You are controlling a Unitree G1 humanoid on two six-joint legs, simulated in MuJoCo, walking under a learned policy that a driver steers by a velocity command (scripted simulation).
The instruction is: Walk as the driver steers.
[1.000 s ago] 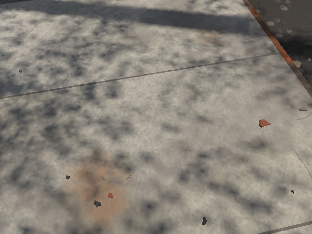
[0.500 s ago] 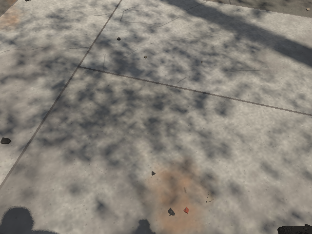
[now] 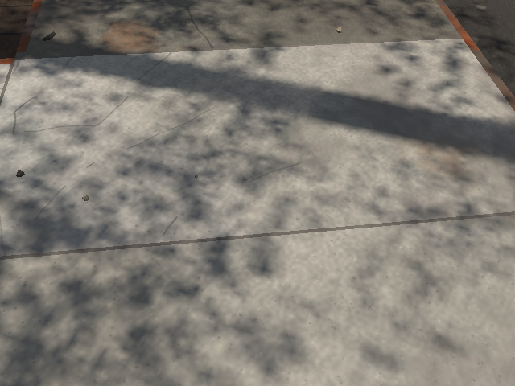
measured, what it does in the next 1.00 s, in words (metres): walks ahead, turning right: left foot, then right foot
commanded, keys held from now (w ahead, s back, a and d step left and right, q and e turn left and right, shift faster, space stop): w+e+shift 0.42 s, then w+shift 0.04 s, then w+q+shift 0.28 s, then shift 0.26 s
